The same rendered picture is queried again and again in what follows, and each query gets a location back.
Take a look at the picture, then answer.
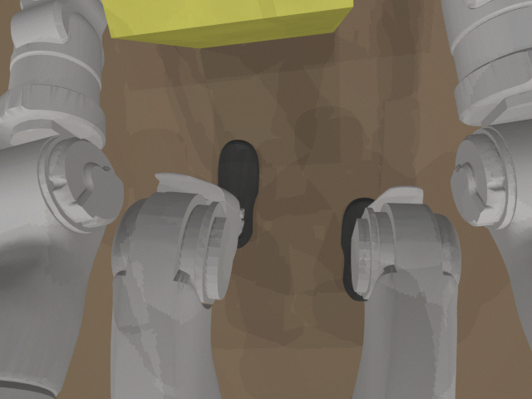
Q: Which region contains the carton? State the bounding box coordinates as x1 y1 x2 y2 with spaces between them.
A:
102 0 353 48

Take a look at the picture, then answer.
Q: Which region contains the robot left upper arm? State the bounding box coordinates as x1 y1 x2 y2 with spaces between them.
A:
0 135 124 399

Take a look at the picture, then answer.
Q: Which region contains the right robot forearm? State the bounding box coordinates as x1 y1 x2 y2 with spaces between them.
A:
441 0 532 127

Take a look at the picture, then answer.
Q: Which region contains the robot right upper arm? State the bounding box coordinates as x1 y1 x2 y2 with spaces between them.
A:
451 119 532 351

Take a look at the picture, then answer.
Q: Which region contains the left robot forearm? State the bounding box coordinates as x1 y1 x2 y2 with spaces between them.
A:
0 0 107 150

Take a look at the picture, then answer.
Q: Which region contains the left robot shin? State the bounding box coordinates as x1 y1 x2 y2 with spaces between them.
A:
111 172 244 277

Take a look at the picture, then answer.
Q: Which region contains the robot right foot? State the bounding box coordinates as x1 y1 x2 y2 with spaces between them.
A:
341 198 375 302

